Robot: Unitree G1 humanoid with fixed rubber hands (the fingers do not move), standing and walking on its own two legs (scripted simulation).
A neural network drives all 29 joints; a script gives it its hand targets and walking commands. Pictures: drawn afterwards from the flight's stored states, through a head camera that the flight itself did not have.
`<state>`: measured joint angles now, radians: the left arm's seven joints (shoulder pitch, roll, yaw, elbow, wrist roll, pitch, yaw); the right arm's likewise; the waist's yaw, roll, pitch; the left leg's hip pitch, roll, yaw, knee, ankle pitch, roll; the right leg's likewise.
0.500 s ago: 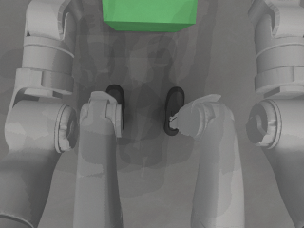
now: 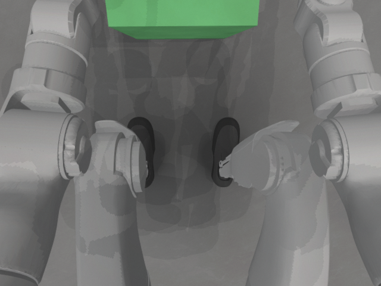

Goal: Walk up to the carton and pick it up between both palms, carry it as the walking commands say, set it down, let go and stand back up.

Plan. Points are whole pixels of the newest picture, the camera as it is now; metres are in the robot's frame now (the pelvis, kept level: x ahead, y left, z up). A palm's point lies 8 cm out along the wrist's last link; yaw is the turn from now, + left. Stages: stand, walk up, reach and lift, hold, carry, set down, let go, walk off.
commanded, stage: reach and lift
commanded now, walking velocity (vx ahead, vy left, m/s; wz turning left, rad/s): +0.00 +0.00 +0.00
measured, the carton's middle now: out of the picture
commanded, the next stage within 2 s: none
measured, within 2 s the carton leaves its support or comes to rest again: leaves its support in 1.84 s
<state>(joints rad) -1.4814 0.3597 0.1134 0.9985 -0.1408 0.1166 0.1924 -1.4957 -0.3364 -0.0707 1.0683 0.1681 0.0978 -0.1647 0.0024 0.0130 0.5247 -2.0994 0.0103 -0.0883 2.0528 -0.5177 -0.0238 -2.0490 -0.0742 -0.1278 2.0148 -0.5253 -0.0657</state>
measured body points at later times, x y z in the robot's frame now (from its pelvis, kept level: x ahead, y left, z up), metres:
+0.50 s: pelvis +0.00 +0.00 -0.04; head +0.38 +0.02 +0.18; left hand +0.56 +0.19 -0.24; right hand +0.57 -0.15 -0.23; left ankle +0.13 +0.13 -0.38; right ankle +0.13 -0.10 -0.38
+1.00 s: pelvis +0.00 +0.00 -0.04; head +0.38 +0.02 +0.18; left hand +0.56 +0.17 -0.24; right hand +0.57 -0.13 -0.23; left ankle +0.13 +0.13 -0.38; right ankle +0.13 -0.10 -0.38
